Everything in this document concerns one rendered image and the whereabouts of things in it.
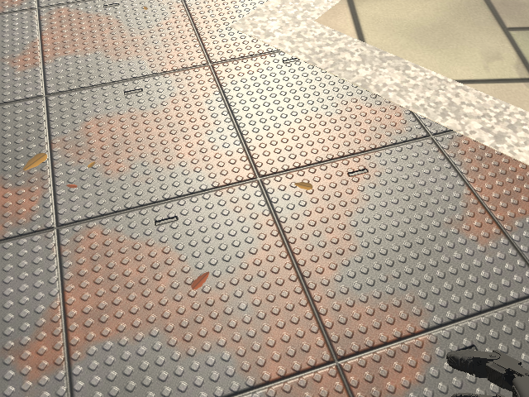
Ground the right robot hand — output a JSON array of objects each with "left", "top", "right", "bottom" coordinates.
[{"left": 446, "top": 350, "right": 529, "bottom": 397}]

